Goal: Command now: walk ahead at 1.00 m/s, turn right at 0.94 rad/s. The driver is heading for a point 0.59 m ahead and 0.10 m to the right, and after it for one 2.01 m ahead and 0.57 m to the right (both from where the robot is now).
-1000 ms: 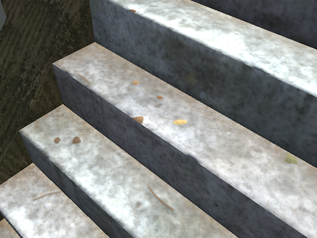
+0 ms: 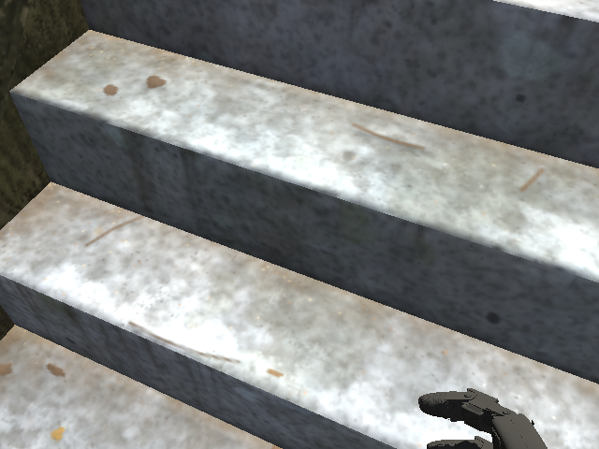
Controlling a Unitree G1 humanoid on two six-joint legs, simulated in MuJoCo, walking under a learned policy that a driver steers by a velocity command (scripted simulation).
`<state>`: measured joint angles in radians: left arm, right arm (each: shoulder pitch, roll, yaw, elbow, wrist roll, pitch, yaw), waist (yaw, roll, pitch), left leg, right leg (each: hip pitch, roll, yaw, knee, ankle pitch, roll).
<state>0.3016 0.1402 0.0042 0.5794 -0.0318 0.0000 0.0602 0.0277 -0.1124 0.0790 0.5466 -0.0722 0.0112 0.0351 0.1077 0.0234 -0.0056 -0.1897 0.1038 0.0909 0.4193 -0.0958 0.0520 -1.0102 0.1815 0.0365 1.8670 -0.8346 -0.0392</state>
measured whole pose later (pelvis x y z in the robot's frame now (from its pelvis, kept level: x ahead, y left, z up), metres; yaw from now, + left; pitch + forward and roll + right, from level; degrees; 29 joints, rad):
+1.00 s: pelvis -0.16 -0.06 -0.08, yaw -5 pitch +2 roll -2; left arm 0.01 0.20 -0.05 0.59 0.08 -0.06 0.01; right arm 0.39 -0.30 -0.06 0.62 0.01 0.06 -0.02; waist -0.22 -0.04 -0.11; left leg -0.82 0.08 0.02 1.76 -0.13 -0.09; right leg -0.45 -0.17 -0.27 0.98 -0.82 0.02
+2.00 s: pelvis -0.24 -0.12 -0.24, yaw -12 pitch +5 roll +1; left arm 0.10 0.14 0.00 0.73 0.06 0.05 0.02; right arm 0.13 -0.21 -0.04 0.75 0.03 -0.01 0.01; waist -0.05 0.06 -0.04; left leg -0.65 0.07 -0.08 1.40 -0.44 -0.10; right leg -0.26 -0.08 -0.17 0.57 -0.38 0.01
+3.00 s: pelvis -0.15 -0.08 -0.14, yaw -1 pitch +0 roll -4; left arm 0.21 0.26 -0.01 0.61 0.07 0.01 -0.02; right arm 0.09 -0.33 0.01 0.77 0.02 -0.02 -0.01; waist 0.14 0.07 -0.08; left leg -0.24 0.27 0.19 0.60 0.22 0.18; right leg -0.77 0.19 -0.04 1.31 -0.53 -0.12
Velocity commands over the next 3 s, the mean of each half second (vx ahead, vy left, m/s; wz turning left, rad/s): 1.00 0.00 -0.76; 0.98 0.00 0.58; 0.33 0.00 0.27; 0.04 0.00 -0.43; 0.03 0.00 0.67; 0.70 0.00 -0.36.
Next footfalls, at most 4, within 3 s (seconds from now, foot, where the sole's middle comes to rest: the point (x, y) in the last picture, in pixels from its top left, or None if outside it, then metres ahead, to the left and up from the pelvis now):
0.24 right None -0.09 -0.12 -0.78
0.50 left None -0.01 0.00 -0.78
0.78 right None -0.14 -0.21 -0.78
1.16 left None -0.18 0.07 -1.00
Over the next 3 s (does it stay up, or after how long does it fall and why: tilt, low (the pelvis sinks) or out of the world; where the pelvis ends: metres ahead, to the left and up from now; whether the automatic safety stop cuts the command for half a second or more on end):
stays up -0.15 -0.08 -0.14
